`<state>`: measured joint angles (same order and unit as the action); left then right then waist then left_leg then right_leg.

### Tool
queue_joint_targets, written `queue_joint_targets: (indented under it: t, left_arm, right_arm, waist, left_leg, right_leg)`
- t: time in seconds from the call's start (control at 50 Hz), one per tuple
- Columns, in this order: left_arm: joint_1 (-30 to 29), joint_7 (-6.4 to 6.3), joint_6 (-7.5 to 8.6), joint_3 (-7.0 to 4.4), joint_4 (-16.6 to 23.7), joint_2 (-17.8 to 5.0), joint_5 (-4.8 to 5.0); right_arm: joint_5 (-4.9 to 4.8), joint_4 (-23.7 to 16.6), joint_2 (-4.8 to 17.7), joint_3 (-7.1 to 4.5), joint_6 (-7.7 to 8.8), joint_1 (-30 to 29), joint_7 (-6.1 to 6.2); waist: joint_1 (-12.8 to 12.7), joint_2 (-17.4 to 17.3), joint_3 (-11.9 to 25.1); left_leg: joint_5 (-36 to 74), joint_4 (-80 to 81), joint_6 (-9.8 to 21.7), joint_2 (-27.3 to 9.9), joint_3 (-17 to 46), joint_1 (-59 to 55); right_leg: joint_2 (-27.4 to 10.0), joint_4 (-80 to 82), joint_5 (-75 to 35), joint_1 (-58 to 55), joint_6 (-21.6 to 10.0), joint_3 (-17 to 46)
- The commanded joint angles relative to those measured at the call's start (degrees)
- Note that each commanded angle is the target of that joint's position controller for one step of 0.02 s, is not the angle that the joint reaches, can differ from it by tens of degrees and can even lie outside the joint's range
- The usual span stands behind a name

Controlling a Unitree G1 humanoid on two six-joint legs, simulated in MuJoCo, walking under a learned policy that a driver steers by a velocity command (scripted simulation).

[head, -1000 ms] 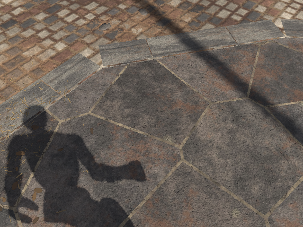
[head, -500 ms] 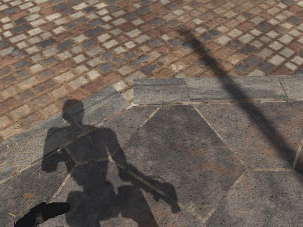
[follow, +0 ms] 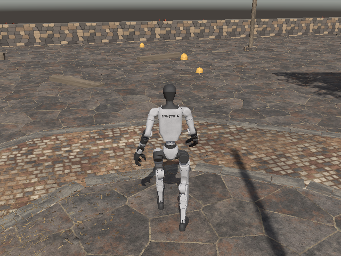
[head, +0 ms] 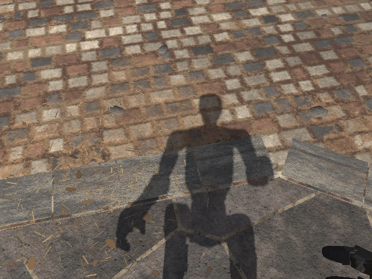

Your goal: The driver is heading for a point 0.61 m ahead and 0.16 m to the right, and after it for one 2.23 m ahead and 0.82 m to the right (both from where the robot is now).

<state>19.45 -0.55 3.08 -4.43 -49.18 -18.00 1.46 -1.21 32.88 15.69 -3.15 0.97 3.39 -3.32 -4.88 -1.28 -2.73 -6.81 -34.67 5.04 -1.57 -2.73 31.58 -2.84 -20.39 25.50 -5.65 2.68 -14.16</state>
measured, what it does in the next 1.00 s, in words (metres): walks ahead, turning right: left foot, then right foot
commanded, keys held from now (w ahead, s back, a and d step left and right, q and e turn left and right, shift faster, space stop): w+q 0.04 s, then w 0.08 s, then w+e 0.56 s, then e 0.32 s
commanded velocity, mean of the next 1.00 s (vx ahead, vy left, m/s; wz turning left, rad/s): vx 0.43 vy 0.00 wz -0.22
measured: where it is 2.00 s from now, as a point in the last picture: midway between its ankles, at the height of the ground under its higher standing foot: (222, 228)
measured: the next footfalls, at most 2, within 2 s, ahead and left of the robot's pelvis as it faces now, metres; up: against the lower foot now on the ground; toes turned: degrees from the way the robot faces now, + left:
left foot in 0.02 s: +0.18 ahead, +0.10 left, +0.00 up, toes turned +3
right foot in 0.56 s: +0.50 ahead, -0.11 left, +0.00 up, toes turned -5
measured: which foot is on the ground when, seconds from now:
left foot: up 0.00-0.00, down 0.02-0.58, up 0.60-0.96, down 0.98-1.00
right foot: down 0.00-0.02, up 0.04-0.54, down 0.56-0.98, up 1.00-1.00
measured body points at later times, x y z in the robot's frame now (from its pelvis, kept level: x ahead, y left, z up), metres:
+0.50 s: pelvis +0.29 +0.00 +0.01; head +0.32 +0.00 +0.46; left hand +0.48 +0.24 -0.09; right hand +0.34 -0.29 -0.11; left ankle +0.14 +0.10 -0.72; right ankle +0.46 -0.12 -0.70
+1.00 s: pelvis +0.57 -0.02 +0.00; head +0.60 -0.03 +0.45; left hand +0.75 +0.24 -0.10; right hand +0.68 -0.33 -0.07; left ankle +0.73 +0.04 -0.72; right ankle +0.46 -0.11 -0.72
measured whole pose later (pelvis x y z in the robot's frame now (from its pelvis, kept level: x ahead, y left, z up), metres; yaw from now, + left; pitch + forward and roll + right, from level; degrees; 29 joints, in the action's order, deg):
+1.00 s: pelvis +0.57 -0.02 +0.00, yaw -20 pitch +2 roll -1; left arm 16.3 -2.0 -1.0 -4.6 -40.5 -18.5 0.7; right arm 1.2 38.3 16.1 -2.1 5.0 4.9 0.1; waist -3.0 -0.2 -1.0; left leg -0.7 -27.3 -0.9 1.7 4.4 27.4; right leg 7.8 -36.4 24.3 12.5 -2.5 12.5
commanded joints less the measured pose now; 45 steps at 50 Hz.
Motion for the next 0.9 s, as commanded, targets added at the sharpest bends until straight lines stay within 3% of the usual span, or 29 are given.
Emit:
queue_joint_targets:
  t: [0.02,0.04,0.06,0.08,0.1,0.12,0.14,0.16,0.18,0.24,0.34,0.44,0.48,0.5,0.52,0.54,0.56,0.58,0.6,0.62,0.64,0.66,0.7,0.74,0.78,0.82,0.9]
  left_arm:
    - [-2.7,-0.90,0.19,-1.75,4.5,-9.7,-0.56]
    - [2.6,0.00,1.54,1.07,8.1,-1.1,-2.87]
    - [-2.3,0.91,3.66,0.65,8.3,-5.7,-1.00]
    - [-7.2,1.40,4.54,-0.06,9.5,-8.2,1.21]
    - [-8.0,1.17,4.98,0.36,9.6,-7.2,0.75]
    - [-8.1,0.79,4.90,0.22,8.8,-7.1,-0.69]
    - [-6.2,0.82,4.14,0.02,7.9,-7.1,-1.02]
    - [-4.5,0.98,3.33,0.06,7.3,-6.8,-0.83]
    - [-3.4,1.04,2.56,0.20,6.6,-6.0,-0.88]
    - [-7.1,0.87,1.23,0.85,7.2,-3.9,-1.06]
    - [-14.4,1.98,1.69,1.60,8.6,-2.0,-0.28]
    - [-19.6,3.74,1.85,1.77,11.7,-1.8,-0.16]
    - [-19.3,4.53,1.87,1.58,12.6,-2.2,-0.46]
    - [-17.6,4.68,1.73,1.18,12.8,-3.0,-0.63]
    - [-14.0,4.59,1.45,0.38,12.3,-4.6,-0.75]
    - [-6.7,4.26,1.28,-0.98,10.8,-6.9,-0.80]
    - [2.3,3.50,0.98,-2.57,9.4,-10.7,-0.68]
    - [5.7,3.07,0.99,-3.94,9.3,-16.4,-0.29]
    - [7.2,2.96,1.07,-2.63,9.7,-11.9,0.06]
    - [5.2,2.61,0.99,-1.82,9.8,-9.4,-0.40]
    - [1.5,2.35,0.93,-1.59,10.6,-8.6,-0.47]
    - [-2.0,2.21,0.75,-1.18,11.4,-7.4,-0.55]
    - [-6.1,1.83,0.63,-0.57,13.2,-6.0,-1.52]
    - [-7.3,1.19,0.63,-0.96,13.3,-7.1,-1.57]
    - [-7.2,0.35,0.18,-1.61,12.8,-8.8,-1.23]
    - [-5.8,-0.45,-1.03,-1.88,12.0,-9.0,-0.34]
    - [-3.2,-1.42,-3.19,-1.90,11.1,-8.3,-0.01]
  right_arm:
    - [-0.21,1.5,13.5,-6.31,-0.48,22.0,1.61]
    - [-0.60,1.0,20.0,-6.83,0.04,19.3,2.05]
    - [-0.20,-0.7,14.9,-5.26,0.99,21.4,1.78]
    - [0.37,0.7,11.5,-4.16,1.79,19.7,1.56]
    - [0.21,0.8,10.2,-3.62,2.22,16.4,1.57]
    - [0.47,0.6,8.4,-3.00,2.33,12.5,1.67]
    - [1.35,0.0,6.6,-2.20,2.52,10.1,1.86]
    - [1.70,0.2,6.6,-2.11,2.80,9.3,1.97]
    - [1.46,0.9,6.5,-2.04,3.24,9.1,2.02]
    - [1.53,3.4,7.9,-2.22,4.13,11.0,2.54]
    - [1.85,6.2,8.6,-2.03,4.54,12.8,3.09]
    - [1.19,9.6,9.3,-2.50,3.60,15.9,3.30]
    - [0.91,10.0,10.0,-2.79,2.69,15.4,3.77]
    - [0.89,9.8,10.8,-3.01,2.25,14.6,4.14]
    - [0.92,9.5,11.7,-3.22,1.75,14.0,4.60]
    - [0.90,9.2,11.7,-3.10,1.17,13.0,5.07]
    - [1.34,8.3,10.8,-2.51,1.30,13.5,5.66]
    - [2.73,6.0,3.8,-0.13,2.82,20.6,4.58]
    - [2.18,6.5,5.9,-0.01,4.89,17.2,3.48]
    - [-0.35,4.6,8.9,-0.83,6.25,11.6,2.53]
    - [-0.45,3.5,8.5,-0.44,7.03,8.5,2.46]
    - [0.88,3.4,8.5,-0.66,7.19,7.2,2.81]
    - [1.89,3.3,8.6,-1.21,5.97,8.7,3.27]
    - [2.35,3.8,7.2,-0.88,4.70,10.6,3.84]
    - [2.58,3.4,5.4,-0.18,4.13,8.8,4.35]
    - [2.40,3.2,4.5,0.22,3.99,5.7,4.29]
    - [1.39,2.0,6.0,-0.34,3.89,0.8,3.48]
  waist:
    - [15.1,1.5,13.0]
    - [7.0,-14.6,17.6]
    - [11.6,-8.4,25.3]
    - [12.1,-5.3,16.8]
    - [9.6,-1.3,11.4]
    - [7.3,0.2,8.2]
    - [5.2,-0.6,7.1]
    - [4.1,-2.5,7.0]
    - [3.6,-2.2,6.6]
    - [4.6,-1.1,3.3]
    - [8.0,-1.3,0.3]
    - [10.0,-0.7,-2.1]
    - [9.0,-1.5,-1.2]
    - [7.7,-2.7,0.7]
    - [5.6,-4.1,3.7]
    - [1.4,-3.6,7.9]
    - [-2.8,-0.2,13.5]
    - [1.3,14.3,21.0]
    - [-1.7,11.6,26.8]
    - [-2.5,8.7,18.9]
    - [-1.0,3.7,12.7]
    - [1.3,0.5,8.0]
    - [5.0,3.3,4.7]
    - [6.6,3.7,4.2]
    - [6.3,4.0,4.5]
    - [4.7,5.8,6.9]
    - [2.8,7.6,8.5]
  left_leg:
    - [0.3,3.6,6.5,1.5,4.7,-36.5]
    - [-8.5,8.2,16.9,-13.8,37.8,-53.9]
    - [-16.3,16.1,18.9,-17.7,50.0,-56.1]
    - [-12.1,17.5,15.7,-16.2,41.0,-50.2]
    - [-6.2,17.5,13.6,-13.8,33.7,-41.5]
    - [1.0,17.8,12.0,-11.8,28.1,-33.8]
    - [6.5,19.4,11.3,-10.5,24.1,-28.9]
    - [10.1,20.6,11.9,-10.6,22.7,-25.4]
    - [13.3,21.6,12.0,-10.3,19.9,-23.3]
    - [15.5,24.6,10.6,-9.2,12.9,-21.1]
    - [10.1,27.2,6.4,-7.5,4.1,-22.6]
    - [13.9,24.5,5.2,-11.7,1.8,-34.6]
    - [24.7,20.2,4.1,-12.8,0.8,-38.6]
    - [35.3,16.4,3.2,-12.7,-0.2,-39.5]
    - [46.0,10.6,2.2,-12.2,-1.1,-40.0]
    - [51.3,0.1,0.6,-10.5,-3.3,-37.4]
    - [40.7,-15.0,-1.6,-8.5,-4.2,-26.1]
    - [-4.3,-38.3,-6.1,2.8,-2.6,0.3]
    - [-25.6,-45.1,-5.6,6.1,8.3,9.4]
    - [-21.8,-45.8,-4.4,2.3,10.3,14.6]
    - [-17.2,-41.4,-3.8,-0.2,9.2,14.4]
    - [-14.7,-35.8,-4.2,-2.1,8.4,12.1]
    - [-12.8,-30.8,-5.8,-3.5,8.0,5.2]
    - [-12.3,-25.8,-8.3,-2.9,6.2,2.0]
    - [-6.5,-17.0,-9.9,-0.6,4.5,-1.1]
    - [3.1,-8.3,-10.4,1.9,4.0,-5.4]
    - [8.1,2.8,-9.9,4.4,6.7,-7.9]
  right_leg:
    - [-9.0,-33.6,-49.8,18.3,-4.6,2.0]
    - [2.7,-54.0,6.0,44.2,-1.4,6.3]
    - [3.2,-60.1,8.5,49.8,-2.1,19.1]
    - [0.4,-58.8,2.5,53.5,-3.0,19.1]
    - [-2.1,-53.7,-2.6,51.4,-3.5,18.5]
    - [-4.0,-49.2,-5.4,47.9,-3.0,18.1]
    - [-5.5,-47.4,-7.7,44.0,-2.8,18.3]
    - [-5.9,-46.3,-8.4,41.3,-2.1,18.1]
    - [-6.2,-44.7,-8.8,40.3,-1.3,17.5]
    - [-6.4,-37.7,-17.1,43.5,0.1,16.9]
    - [-3.6,-20.5,-34.6,41.7,-1.3,15.7]
    - [-1.5,-13.1,-30.8,46.6,-4.0,15.6]
    - [0.0,-12.2,-24.5,46.1,-5.7,13.7]
    - [1.8,-12.4,-21.1,42.9,-6.8,11.8]
    - [3.9,-13.0,-18.0,37.6,-8.0,9.9]
    - [6.4,-11.2,-19.0,27.4,-9.7,8.6]
    - [2.6,-10.6,-22.9,10.6,-12.8,16.3]
    - [-12.5,-8.7,-15.2,-12.9,-24.4,46.6]
    - [-15.6,0.1,-9.2,-19.2,-26.2,61.8]
    - [-14.2,1.8,-7.7,-14.3,-22.9,53.5]
    - [-12.1,2.5,-10.5,-5.6,-21.1,47.1]
    - [-10.2,3.6,-16.1,3.2,-20.0,42.2]
    - [-7.4,5.8,-29.3,13.8,-19.9,37.1]
    - [-5.9,5.0,-46.2,19.8,-19.9,31.3]
    - [-2.8,3.5,-52.4,23.8,-18.0,26.3]
    - [0.0,1.3,-49.5,24.5,-15.0,24.3]
    - [-1.0,-3.3,-37.1,19.8,-12.2,30.8]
